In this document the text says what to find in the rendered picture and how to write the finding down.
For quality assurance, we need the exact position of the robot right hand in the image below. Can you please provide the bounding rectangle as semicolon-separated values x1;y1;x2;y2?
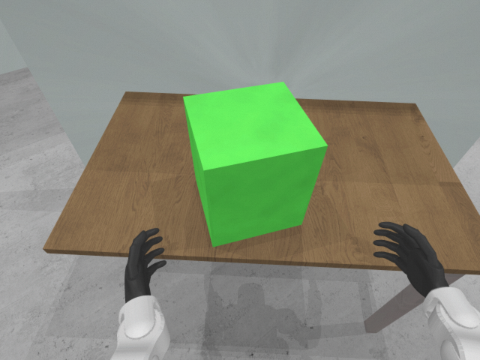
373;222;449;298

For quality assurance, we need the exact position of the table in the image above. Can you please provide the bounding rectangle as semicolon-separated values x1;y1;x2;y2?
43;91;480;333

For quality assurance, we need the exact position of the carton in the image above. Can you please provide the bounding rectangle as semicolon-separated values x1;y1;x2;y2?
183;82;328;247

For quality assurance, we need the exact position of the robot left hand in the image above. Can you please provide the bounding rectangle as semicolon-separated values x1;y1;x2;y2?
124;228;167;304

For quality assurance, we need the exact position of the robot left forearm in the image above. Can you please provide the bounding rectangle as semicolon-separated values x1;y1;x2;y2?
110;295;170;360

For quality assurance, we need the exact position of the robot right forearm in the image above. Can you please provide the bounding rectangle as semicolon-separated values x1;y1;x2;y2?
421;286;480;360

